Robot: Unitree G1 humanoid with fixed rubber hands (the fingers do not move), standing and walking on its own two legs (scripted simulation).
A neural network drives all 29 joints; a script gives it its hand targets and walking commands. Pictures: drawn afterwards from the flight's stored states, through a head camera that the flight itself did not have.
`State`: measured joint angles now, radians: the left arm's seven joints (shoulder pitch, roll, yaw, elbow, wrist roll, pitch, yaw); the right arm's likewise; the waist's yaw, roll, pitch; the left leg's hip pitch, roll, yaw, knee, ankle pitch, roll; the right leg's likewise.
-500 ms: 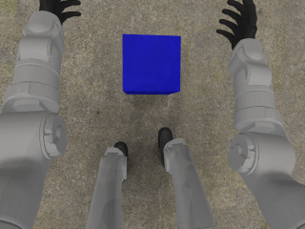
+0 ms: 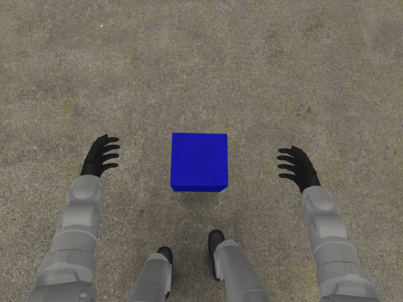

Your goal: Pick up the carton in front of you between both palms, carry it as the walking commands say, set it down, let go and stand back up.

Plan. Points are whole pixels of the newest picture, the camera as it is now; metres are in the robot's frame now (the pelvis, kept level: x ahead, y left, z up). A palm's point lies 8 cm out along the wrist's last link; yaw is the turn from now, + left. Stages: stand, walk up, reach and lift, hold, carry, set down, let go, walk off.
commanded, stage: let go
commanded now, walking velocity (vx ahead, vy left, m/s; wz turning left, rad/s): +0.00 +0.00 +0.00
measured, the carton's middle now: (198, 165) +0.46 -0.04 -0.60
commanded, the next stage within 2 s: stand in 0.88 s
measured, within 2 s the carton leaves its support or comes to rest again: neither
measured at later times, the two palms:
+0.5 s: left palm (35, 263) +0.21 +0.25 -0.02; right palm (328, 254) +0.18 -0.22 -0.02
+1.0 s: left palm (25, 273) +0.19 +0.27 -0.03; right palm (345, 250) +0.19 -0.25 -0.03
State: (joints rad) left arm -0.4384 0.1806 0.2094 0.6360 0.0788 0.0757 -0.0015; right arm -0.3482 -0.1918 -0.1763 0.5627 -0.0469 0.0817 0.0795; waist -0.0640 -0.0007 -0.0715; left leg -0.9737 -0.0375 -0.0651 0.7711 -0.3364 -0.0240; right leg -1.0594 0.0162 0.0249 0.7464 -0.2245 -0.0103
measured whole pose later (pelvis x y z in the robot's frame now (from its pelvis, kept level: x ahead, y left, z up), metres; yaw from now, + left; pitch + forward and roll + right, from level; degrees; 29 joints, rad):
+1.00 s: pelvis +0.04 +0.01 +0.04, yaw -1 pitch -1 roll -1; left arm 0.20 0.26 0.04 0.61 0.05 0.05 0.00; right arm 0.21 -0.29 -0.04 0.53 -0.04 0.09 -0.01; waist 0.00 0.03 0.02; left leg -0.14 -0.01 -0.07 0.53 -0.37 0.00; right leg -0.24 0.03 0.03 0.53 -0.27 0.00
